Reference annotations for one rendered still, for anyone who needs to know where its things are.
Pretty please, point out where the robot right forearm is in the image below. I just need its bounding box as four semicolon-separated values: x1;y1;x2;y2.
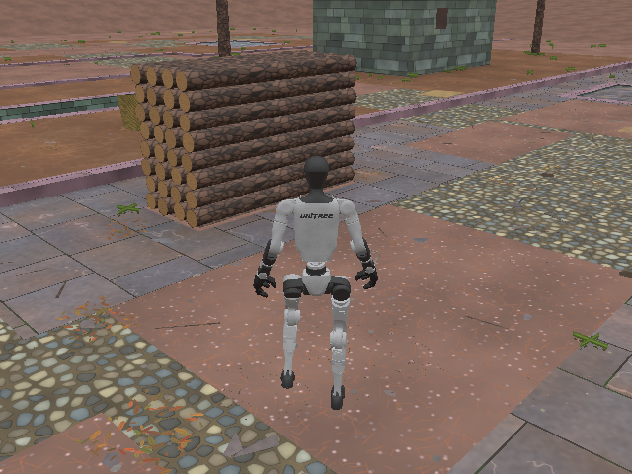
356;237;375;274

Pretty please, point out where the robot right hand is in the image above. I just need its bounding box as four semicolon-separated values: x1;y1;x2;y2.
355;268;378;289

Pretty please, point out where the left robot upper arm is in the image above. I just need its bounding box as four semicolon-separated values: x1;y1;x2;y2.
269;198;296;255

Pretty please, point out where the robot torso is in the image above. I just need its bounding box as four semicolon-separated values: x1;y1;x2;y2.
293;195;340;296

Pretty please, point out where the robot left forearm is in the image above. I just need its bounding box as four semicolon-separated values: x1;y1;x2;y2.
256;239;277;279

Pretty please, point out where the right robot upper arm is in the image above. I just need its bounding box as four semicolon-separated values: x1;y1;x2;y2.
337;198;366;253

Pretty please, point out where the robot left hand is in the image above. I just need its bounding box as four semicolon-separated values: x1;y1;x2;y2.
253;275;276;298

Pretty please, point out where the left robot foot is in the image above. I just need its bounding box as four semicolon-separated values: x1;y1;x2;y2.
280;370;295;389

